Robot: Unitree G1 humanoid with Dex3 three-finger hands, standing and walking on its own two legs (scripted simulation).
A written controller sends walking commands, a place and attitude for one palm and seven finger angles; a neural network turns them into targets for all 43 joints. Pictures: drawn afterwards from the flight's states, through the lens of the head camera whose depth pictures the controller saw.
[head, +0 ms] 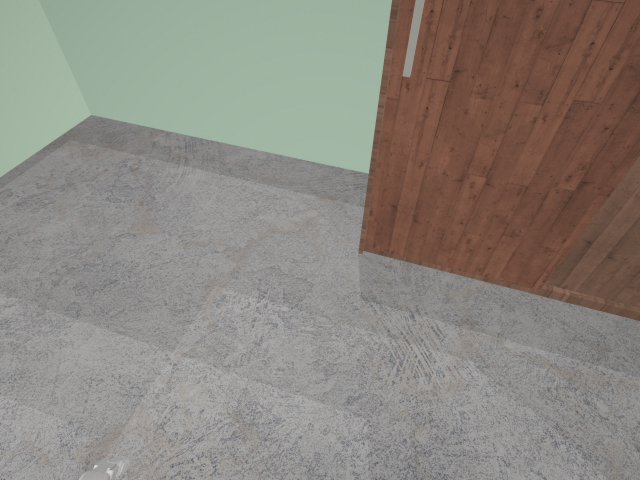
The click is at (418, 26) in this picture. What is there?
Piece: wardrobe's sliding door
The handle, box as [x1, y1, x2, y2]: [403, 0, 424, 76]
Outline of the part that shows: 424,0 415,1 403,70 404,76 409,76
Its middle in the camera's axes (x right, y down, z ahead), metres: +0.23 -0.52 +0.94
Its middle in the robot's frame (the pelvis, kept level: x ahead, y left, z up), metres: +1.08 -0.18 +0.15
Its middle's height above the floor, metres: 0.92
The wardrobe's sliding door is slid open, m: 0.00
